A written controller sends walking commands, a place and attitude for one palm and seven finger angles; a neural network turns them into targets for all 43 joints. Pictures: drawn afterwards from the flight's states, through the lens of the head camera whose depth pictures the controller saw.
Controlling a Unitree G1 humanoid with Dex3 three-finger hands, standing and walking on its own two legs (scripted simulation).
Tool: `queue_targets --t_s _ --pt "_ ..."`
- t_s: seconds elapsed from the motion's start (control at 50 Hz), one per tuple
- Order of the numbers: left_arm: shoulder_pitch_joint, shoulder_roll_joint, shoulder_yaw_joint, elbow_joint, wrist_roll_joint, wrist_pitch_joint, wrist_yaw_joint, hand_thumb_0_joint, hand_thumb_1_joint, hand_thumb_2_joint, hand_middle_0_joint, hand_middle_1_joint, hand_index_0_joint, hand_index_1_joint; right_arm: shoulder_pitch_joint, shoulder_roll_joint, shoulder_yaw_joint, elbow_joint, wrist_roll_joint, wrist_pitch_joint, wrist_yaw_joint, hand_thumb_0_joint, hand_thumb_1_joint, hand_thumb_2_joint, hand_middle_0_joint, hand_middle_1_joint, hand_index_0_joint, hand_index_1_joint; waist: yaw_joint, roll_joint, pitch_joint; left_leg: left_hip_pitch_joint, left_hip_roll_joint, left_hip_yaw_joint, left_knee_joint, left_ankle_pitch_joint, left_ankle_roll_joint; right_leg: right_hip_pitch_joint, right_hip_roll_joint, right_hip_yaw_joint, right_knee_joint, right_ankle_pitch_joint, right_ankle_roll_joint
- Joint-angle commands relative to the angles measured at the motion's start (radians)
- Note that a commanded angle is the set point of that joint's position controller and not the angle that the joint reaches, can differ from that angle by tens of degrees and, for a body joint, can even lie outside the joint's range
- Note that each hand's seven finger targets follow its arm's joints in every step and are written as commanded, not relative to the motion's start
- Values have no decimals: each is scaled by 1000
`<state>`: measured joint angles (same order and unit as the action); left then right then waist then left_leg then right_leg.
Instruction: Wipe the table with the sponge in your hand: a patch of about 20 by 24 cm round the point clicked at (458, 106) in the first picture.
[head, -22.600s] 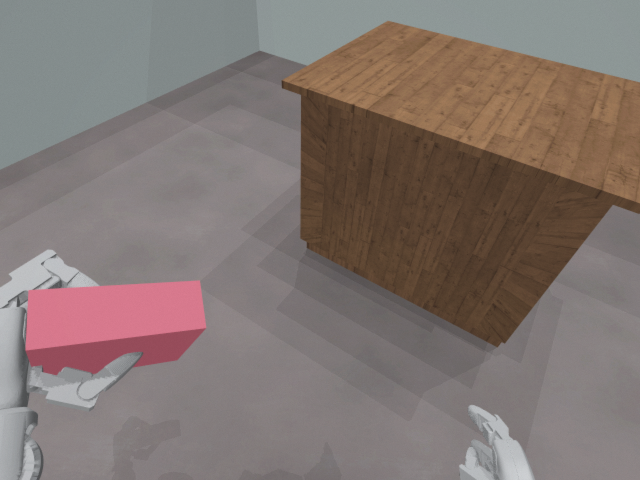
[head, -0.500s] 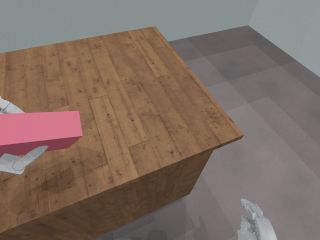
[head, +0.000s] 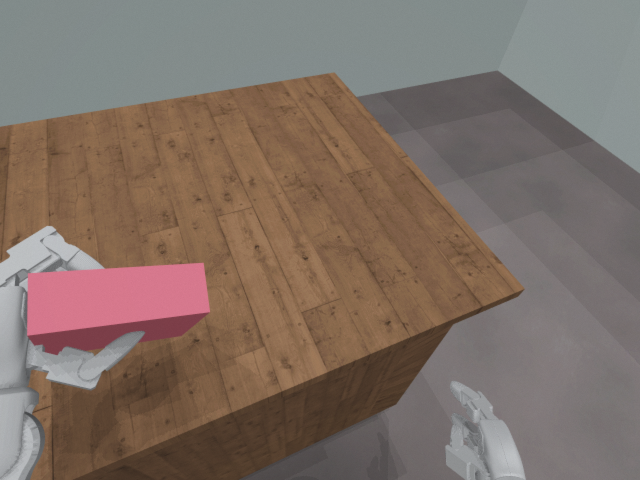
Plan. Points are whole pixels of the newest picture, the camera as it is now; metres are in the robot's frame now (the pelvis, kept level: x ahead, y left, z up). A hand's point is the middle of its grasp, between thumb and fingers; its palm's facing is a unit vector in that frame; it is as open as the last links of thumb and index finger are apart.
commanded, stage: come to a stop and stand still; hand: left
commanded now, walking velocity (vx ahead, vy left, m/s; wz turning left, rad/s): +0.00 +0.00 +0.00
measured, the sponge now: (146, 308) +0.24 +0.20 +0.13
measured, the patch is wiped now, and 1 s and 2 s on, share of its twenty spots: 0.00 0.00 0.00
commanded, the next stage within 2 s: look again from close up in 0.22 s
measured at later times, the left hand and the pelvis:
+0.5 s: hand (70, 318) +0.21 +0.25 +0.15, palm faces +0.37 -0.85 -0.38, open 9.0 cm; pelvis +0.00 +0.00 +0.00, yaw +0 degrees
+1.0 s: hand (112, 310) +0.22 +0.22 +0.16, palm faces +0.36 -0.86 -0.37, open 9.0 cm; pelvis +0.00 -0.03 +0.00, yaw +0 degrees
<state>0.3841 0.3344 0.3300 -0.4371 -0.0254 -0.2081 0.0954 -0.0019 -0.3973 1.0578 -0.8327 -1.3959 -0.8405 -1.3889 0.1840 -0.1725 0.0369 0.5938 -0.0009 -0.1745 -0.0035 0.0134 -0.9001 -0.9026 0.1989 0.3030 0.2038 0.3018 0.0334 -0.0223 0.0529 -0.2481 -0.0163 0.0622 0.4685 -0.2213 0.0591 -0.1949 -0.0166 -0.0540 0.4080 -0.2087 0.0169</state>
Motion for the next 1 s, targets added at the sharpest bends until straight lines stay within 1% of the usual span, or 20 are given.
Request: queue_targets --t_s 0.0,0.08,0.1,0.22,0.32,0.38,0.4,0.48,0.5,0.58,0.6,0.68,0.7,0.76,0.78,0.8,0.86,0.88,0.9,0.98 --pt "-71 202 135 -264 -20 -68 22 0 100 1300 -1200 -1600 -1200 -1600 -70 -144 -61 -160 5 -34 -25 0 -900 -900 200 300 200 300 -13 78 -176 49 108 -138 -124 202 -48 93 -18 41 -20 149 -25" --pt "-59 239 172 -320 -20 -71 29 0 100 1300 -1200 -1600 -1200 -1600 -84 -138 -61 -172 9 -31 -30 0 -900 -900 200 300 200 300 -10 170 -192 83 109 -127 -115 253 -65 94 -22 43 -10 167 -31" --pt "-40 198 136 -300 -26 -75 23 0 100 1300 -1200 -1600 -1200 -1600 -65 -138 -59 -170 3 -26 -29 0 -900 -900 200 300 200 300 -12 154 -188 74 112 -133 -119 267 -64 97 -19 33 -15 167 -30" --pt "0 185 119 -274 -22 -66 23 0 100 1300 -1200 -1600 -1200 -1600 -47 -154 -75 -172 9 -18 -26 0 -900 -900 200 300 200 300 -15 143 -199 92 121 -131 -107 310 -80 100 -27 37 -23 185 -33" --pt "-9 184 114 -246 -22 -56 26 0 100 1300 -1200 -1600 -1200 -1600 -51 -158 -77 -175 14 -4 -33 0 -900 -900 200 300 200 300 -16 82 -169 57 120 -141 -132 227 -79 107 -32 38 -38 160 -30" --pt "-41 214 137 -279 -15 -57 35 0 100 1300 -1200 -1600 -1200 -1600 -81 -153 -71 -173 19 -4 -40 0 -900 -900 200 300 200 300 -15 118 -159 59 117 -131 -148 148 -76 90 -35 45 -39 125 -29" --pt "-33 181 107 -252 -23 -59 30 0 100 1300 -1200 -1600 -1200 -1600 -67 -153 -64 -170 11 1 -41 0 -900 -900 200 300 200 300 -14 107 -151 26 114 -144 -168 92 -66 103 -30 37 -48 95 -26" --pt "-40 216 140 -269 -14 -58 40 0 100 1300 -1200 -1600 -1200 -1600 -81 -150 -69 -173 19 -11 -44 0 -900 -900 200 300 200 300 -14 107 -135 15 109 -135 -163 6 -52 96 -40 61 -62 79 -31" --pt "-36 175 105 -248 -20 -63 34 0 100 1300 -1200 -1600 -1200 -1600 -66 -152 -64 -166 11 -7 -43 0 -900 -900 200 300 200 300 -16 99 -136 2 105 -139 -171 -16 -47 100 -33 51 -70 59 -30" --pt "-21 205 137 -251 -15 -61 39 0 100 1300 -1200 -1600 -1200 -1600 -78 -153 -71 -166 18 -16 -42 0 -900 -900 200 300 200 300 -16 97 -147 29 103 -136 -157 16 -51 91 -39 64 -70 81 -34" --pt "-9 171 107 -223 -22 -63 32 0 100 1300 -1200 -1600 -1200 -1600 -61 -153 -64 -161 10 -9 -42 0 -900 -900 200 300 200 300 -16 92 -140 9 99 -139 -166 8 -47 97 -33 52 -78 70 -31" --pt "1 198 133 -221 -19 -54 34 0 100 1300 -1200 -1600 -1200 -1600 -79 -154 -71 -164 19 -12 -42 0 -900 -900 200 300 200 300 -17 75 -136 33 97 -132 -145 30 -45 77 -43 73 -90 87 -34" --pt "0 164 99 -201 -27 -56 27 0 100 1300 -1200 -1600 -1200 -1600 -61 -152 -65 -157 12 -6 -42 0 -900 -900 200 300 200 300 -19 62 -130 23 98 -135 -159 15 -45 72 -34 58 -97 64 -30" --pt "-37 197 123 -224 -30 -50 25 0 100 1300 -1200 -1600 -1200 -1600 -63 -154 -74 -167 16 -3 -43 0 -900 -900 200 300 200 300 -19 54 -128 33 120 -151 -167 31 -49 69 -28 62 -82 72 -28" --pt "-50 212 136 -243 -29 -49 28 0 100 1300 -1200 -1600 -1200 -1600 -85 -149 -71 -167 21 -4 -44 0 -900 -900 200 300 200 300 -21 88 -128 47 119 -142 -173 30 -51 57 -18 61 -77 66 -26" --pt "-51 181 108 -225 -35 -49 22 0 100 1300 -1200 -1600 -1200 -1600 -69 -149 -67 -166 15 1 -43 0 -900 -900 200 300 200 300 -21 90 -118 31 125 -148 -185 16 -48 57 -11 48 -80 54 -24" --pt "-78 196 114 -259 -33 -46 22 0 100 1300 -1200 -1600 -1200 -1600 -67 -151 -79 -177 19 2 -39 0 -900 -900 200 300 200 300 -19 101 -137 45 146 -152 -172 24 -45 63 -15 57 -59 62 -27" --pt "-79 207 125 -275 -34 -43 25 0 100 1300 -1200 -1600 -1200 -1600 -83 -146 -74 -178 22 -1 -38 0 -900 -900 200 300 200 300 -22 147 -134 55 144 -150 -182 23 -49 48 -7 51 -51 54 -25" --pt "-65 181 104 -261 -39 -44 20 0 100 1300 -1200 -1600 -1200 -1600 -70 -146 -71 -177 17 3 -36 0 -900 -900 200 300 200 300 -20 146 -134 40 153 -156 -190 14 -44 54 -2 41 -47 49 -25" --pt "-26 217 143 -284 -42 -32 21 0 100 1300 -1200 -1600 -1200 -1600 -72 -145 -82 -187 20 6 -28 0 -900 -900 200 300 200 300 -20 123 -170 76 157 -141 -133 123 -44 59 -8 49 -47 102 -28"
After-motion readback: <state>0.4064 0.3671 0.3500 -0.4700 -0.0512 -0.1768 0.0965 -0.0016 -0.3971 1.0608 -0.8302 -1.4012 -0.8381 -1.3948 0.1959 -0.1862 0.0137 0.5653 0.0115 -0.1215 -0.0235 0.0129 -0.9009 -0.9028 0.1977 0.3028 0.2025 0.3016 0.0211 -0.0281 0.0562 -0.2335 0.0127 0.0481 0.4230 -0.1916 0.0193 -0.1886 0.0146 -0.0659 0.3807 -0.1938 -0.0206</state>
